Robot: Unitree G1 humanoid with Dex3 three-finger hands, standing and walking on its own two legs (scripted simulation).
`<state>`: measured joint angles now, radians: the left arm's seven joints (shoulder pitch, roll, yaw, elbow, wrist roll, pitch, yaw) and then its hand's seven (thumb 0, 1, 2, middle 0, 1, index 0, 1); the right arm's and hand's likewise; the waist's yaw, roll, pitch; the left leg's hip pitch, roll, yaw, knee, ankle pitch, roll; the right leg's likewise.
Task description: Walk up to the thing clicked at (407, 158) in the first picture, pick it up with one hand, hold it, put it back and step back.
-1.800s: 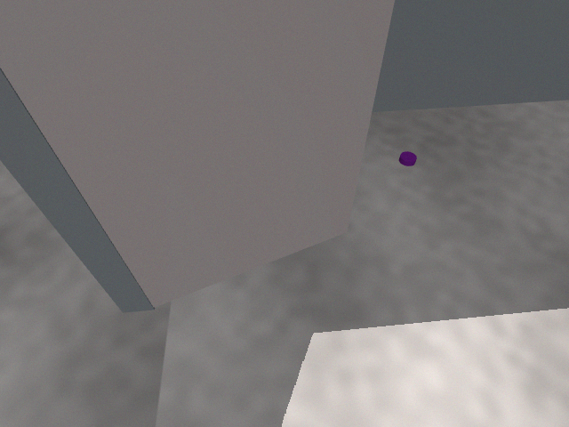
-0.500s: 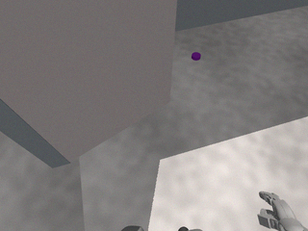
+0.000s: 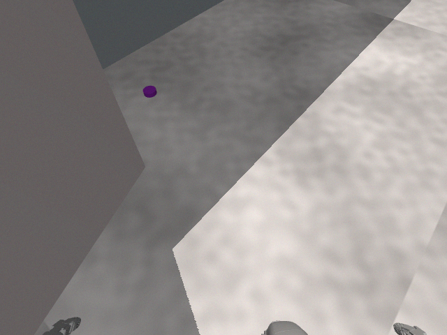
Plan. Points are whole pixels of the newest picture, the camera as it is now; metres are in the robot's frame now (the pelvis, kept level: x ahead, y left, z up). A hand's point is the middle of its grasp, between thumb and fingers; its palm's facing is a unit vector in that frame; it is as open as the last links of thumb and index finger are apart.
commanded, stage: walk up
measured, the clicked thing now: (149, 91) +1.66 +0.38 -0.76
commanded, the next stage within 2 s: none
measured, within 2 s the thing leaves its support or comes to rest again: neither
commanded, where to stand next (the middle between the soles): +0.07 -0.05 m, yaw -47 degrees
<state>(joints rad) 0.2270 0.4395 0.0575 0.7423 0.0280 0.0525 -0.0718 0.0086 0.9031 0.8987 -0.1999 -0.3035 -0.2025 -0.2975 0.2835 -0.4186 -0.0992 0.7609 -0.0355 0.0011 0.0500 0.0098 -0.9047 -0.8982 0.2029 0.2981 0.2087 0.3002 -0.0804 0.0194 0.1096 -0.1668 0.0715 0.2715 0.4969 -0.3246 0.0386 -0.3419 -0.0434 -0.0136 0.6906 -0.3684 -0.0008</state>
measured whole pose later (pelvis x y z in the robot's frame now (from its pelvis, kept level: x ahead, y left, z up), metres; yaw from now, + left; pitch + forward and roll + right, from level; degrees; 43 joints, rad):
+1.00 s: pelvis +0.03 -0.02 -0.02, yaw -37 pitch -2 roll +1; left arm 0.31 0.39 0.05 0.76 0.02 0.01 -0.01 0.01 0.90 0.90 -0.21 -0.30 -0.21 -0.30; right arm 0.22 -0.44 -0.05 0.76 0.01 0.04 0.00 0.01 -0.91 -0.90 0.20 0.30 0.21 0.30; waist 0.00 0.06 0.12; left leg -0.50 0.07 0.02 1.11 -0.50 0.01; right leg -0.36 0.05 0.07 0.76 -0.36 -0.03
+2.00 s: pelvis +0.03 +0.00 +0.00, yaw -49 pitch -2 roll +0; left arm 0.14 0.36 0.00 1.04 0.00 -0.04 0.00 0.01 0.90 0.90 -0.20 -0.30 -0.21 -0.30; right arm 0.17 -0.37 -0.01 1.05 -0.01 -0.01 0.03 0.01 -0.91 -0.90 0.20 0.30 0.21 0.30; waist -0.02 0.01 0.06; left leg -0.21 0.05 0.08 0.54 -0.29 -0.02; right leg -0.24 0.02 0.11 0.56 -0.29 0.02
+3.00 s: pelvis +0.03 +0.01 +0.01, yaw -48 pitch -3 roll +0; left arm 0.12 0.35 0.00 1.14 0.01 -0.01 -0.01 0.01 0.90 0.90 -0.20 -0.30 -0.21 -0.30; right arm 0.10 -0.35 -0.03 1.15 -0.01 -0.01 0.02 0.01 -0.91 -0.90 0.20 0.30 0.21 0.30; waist -0.02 0.00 0.06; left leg -0.12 0.04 0.07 0.33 -0.16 -0.02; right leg -0.13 0.00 0.10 0.34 -0.15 0.03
